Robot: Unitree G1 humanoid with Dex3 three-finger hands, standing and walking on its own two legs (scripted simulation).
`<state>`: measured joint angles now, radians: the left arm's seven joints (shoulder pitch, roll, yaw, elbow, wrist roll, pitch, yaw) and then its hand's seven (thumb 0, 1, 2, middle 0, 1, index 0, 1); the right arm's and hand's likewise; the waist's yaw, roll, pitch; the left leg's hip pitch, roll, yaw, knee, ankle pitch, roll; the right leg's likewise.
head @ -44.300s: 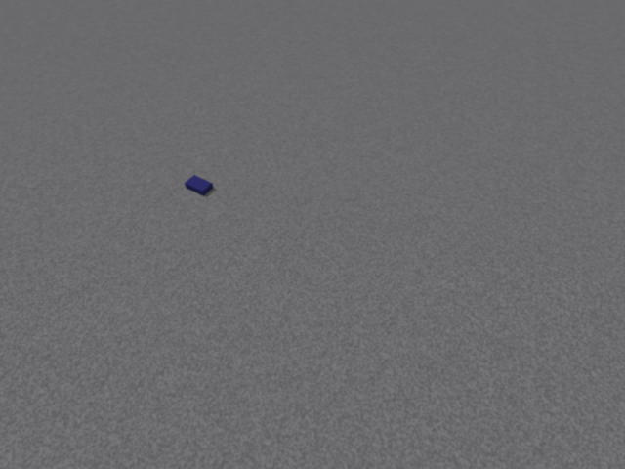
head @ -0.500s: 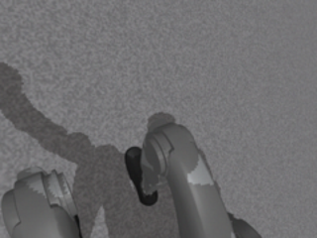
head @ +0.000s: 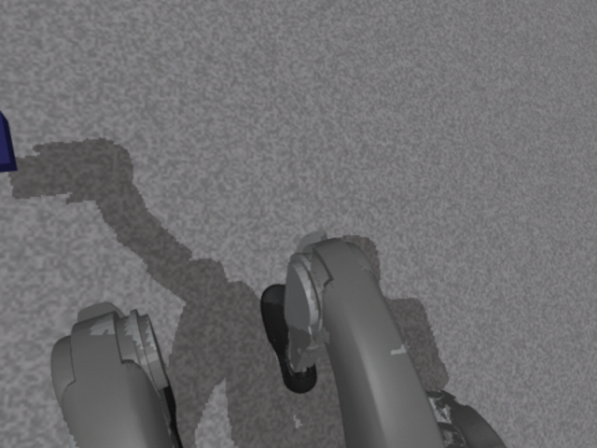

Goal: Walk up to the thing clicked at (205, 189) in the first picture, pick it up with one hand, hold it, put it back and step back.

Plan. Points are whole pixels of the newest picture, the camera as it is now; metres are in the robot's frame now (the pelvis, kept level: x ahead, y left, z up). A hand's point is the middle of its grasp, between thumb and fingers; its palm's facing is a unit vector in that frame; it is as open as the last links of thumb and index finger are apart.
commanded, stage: lift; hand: left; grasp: from above
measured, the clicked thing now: out of the picture +0.54 +0.29 -0.21
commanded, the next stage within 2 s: hold in 1.54 s
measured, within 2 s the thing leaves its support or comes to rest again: neither
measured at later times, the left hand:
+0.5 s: hand out of the picture +0.44 +0.29 -0.03, palm faces -0.47 -0.07 -0.88, open 9.3 cm
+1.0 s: hand out of the picture +0.36 +0.25 +0.18, palm faces -0.46 -0.09 -0.89, open 9.4 cm
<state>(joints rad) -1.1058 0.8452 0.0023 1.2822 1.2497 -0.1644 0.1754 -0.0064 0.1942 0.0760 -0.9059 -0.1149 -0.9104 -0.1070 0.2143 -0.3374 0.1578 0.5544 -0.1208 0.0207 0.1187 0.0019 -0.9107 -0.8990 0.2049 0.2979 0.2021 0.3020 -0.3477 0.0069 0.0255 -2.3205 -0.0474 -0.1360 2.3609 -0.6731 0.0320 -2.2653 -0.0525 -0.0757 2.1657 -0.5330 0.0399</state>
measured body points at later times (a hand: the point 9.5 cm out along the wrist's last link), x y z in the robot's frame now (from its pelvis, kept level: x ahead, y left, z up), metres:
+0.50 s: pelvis +0.00 +0.00 +0.09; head +0.21 +0.07 +0.48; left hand +0.46 +0.29 +0.02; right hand +0.11 -0.28 -0.02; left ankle +0.07 +0.11 -0.32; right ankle +0.14 -0.14 -0.31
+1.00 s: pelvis +0.02 -0.01 +0.26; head +0.13 +0.00 +0.70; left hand +0.38 +0.25 +0.23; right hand +0.15 -0.27 +0.14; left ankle +0.07 +0.11 -0.32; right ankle +0.14 -0.14 -0.32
